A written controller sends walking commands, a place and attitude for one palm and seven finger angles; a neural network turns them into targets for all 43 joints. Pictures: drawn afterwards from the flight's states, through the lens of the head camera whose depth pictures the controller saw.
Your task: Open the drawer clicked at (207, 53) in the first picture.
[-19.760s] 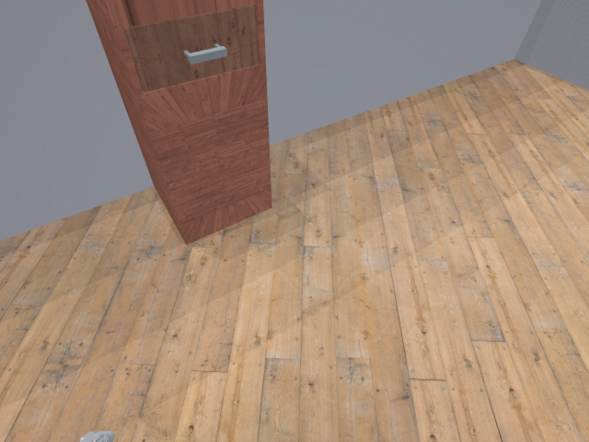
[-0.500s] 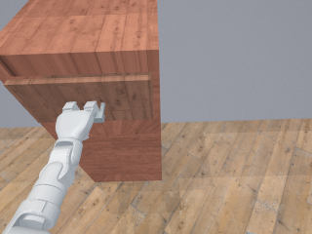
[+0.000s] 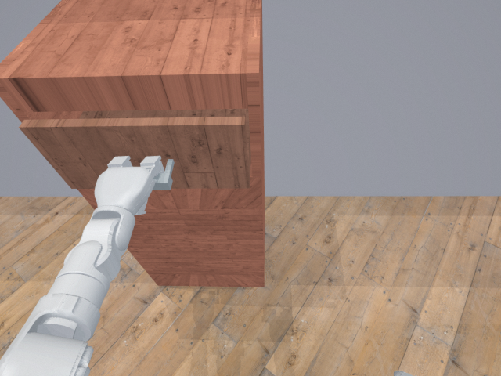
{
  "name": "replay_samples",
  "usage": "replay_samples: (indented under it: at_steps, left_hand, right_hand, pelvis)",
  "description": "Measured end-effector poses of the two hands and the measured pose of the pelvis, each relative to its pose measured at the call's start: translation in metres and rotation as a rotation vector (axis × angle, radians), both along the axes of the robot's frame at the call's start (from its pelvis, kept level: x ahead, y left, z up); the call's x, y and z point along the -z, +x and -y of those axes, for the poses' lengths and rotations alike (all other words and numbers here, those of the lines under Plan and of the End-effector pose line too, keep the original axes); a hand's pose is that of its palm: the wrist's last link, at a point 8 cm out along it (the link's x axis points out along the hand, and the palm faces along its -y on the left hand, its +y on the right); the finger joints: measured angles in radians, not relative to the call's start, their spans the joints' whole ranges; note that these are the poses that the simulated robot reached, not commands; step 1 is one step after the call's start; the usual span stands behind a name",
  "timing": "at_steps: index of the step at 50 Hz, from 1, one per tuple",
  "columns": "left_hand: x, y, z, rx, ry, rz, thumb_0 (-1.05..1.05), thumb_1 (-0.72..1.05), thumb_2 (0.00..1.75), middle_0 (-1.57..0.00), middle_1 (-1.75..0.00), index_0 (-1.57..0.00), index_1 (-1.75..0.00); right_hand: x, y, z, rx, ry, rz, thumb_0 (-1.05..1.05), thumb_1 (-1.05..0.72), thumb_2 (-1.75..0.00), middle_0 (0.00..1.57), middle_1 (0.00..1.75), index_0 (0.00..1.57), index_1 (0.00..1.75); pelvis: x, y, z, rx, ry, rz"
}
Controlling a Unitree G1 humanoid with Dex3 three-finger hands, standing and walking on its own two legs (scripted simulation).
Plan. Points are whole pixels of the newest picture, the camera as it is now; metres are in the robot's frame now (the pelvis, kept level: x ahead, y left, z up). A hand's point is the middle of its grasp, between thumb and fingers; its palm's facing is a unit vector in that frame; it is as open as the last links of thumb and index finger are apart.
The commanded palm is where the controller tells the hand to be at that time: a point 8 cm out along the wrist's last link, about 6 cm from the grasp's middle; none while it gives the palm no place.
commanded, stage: pull the drawer open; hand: left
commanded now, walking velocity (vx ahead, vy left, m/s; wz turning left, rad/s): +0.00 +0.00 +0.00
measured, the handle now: (142, 173) +0.45 +0.22 +0.05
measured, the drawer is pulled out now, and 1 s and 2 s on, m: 0.03 0.24 0.30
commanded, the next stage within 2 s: open the thumb to release the handle in 1.28 s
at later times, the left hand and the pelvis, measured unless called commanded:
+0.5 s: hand (124, 261) +0.29 +0.21 +0.03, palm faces +0.00 -0.11 -0.99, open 5.9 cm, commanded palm +0.24 +0.22 +0.08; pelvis +0.02 +0.01 +0.00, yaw -2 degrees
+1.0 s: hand (103, 331) +0.19 +0.21 +0.03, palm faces -0.04 -0.11 -0.99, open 5.9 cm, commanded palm +0.13 +0.22 +0.08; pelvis +0.01 -0.01 +0.00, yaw -2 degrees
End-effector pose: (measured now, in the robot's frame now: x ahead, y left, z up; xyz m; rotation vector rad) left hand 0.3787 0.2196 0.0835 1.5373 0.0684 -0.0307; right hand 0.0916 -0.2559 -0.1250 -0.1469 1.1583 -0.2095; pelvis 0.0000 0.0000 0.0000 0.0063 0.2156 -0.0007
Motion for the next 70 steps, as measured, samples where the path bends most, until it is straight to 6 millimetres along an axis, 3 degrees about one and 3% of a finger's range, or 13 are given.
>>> replay_samples:
  at_steps: [6,11,16,28,35,43,59,70]
  left_hand:
    - [0.002,-0.015,0.0,-0.003,-0.02,0.036,0.02,0.73,0.78,-0.27,-1.35,-0.36,-1.31]
    - [0.004,-0.036,0.0,-0.009,-0.034,0.057,0.02,0.74,0.78,-0.25,-1.35,-0.35,-1.3]
    - [0.004,-0.061,-0.001,-0.013,-0.05,0.065,0.03,0.74,0.78,-0.24,-1.35,-0.35,-1.29]
    - [0.003,-0.126,0.001,-0.05,-0.076,0.063,0.04,0.72,0.79,-0.24,-1.34,-0.38,-1.29]
    - [0.002,-0.159,0.002,-0.077,-0.079,0.054,0.05,0.71,0.79,-0.24,-1.33,-0.39,-1.3]
    - [0.0,-0.187,0.003,-0.082,-0.076,0.037,0.05,0.7,0.79,-0.25,-1.33,-0.39,-1.31]
    - [-0.001,-0.242,0.002,-0.068,-0.06,0.017,0.04,0.7,0.76,-0.27,-1.3,-0.37,-1.3]
    - [0.0,-0.27,0.001,-0.06,-0.048,0.044,0.04,0.69,0.78,-0.28,-1.29,-0.37,-1.31]
  right_hand:
    - [-0.001,-0.026,0.008,0.06,-0.003,-0.035,0.01,-0.91,-0.9,0.2,0.3,0.2,0.3]
    - [-0.007,-0.022,0.01,0.073,-0.007,-0.007,0.01,-0.91,-0.9,0.2,0.3,0.2,0.3]
    - [-0.014,0.009,0.004,0.041,-0.006,0.08,0.01,-0.91,-0.9,0.2,0.3,0.2,0.3]
    - [-0.039,0.116,-0.033,-0.149,0.056,0.343,0.01,-0.91,-0.9,0.2,0.3,0.2,0.3]
    - [-0.045,0.144,-0.052,-0.247,0.092,0.399,0.01,-0.91,-0.9,0.2,0.3,0.2,0.3]
    - [-0.037,0.136,-0.05,-0.276,0.099,0.368,0.01,-0.91,-0.9,0.2,0.3,0.2,0.3]
    - [-0.025,0.088,0.0,-0.18,0.021,0.3,0.01,-0.91,-0.9,0.2,0.3,0.2,0.3]
    - [-0.022,0.081,-0.009,-0.177,0.037,0.339,0.01,-0.91,-0.9,0.2,0.3,0.2,0.3]
  pelvis:
    - [-0.002,0.002,-0.002,0.028,0.001,0.004]
    - [-0.004,0.007,-0.005,0.042,0.0,0.015]
    - [-0.005,0.011,-0.008,0.047,-0.001,0.032]
    - [-0.003,0.018,-0.008,0.028,0.002,0.067]
    - [-0.002,0.019,-0.001,0.016,0.005,0.084]
    - [0.0,0.017,0.007,0.021,0.008,0.086]
    - [0.009,0.003,0.01,0.075,0.014,0.052]
    - [0.017,-0.011,0.006,0.075,0.016,0.061]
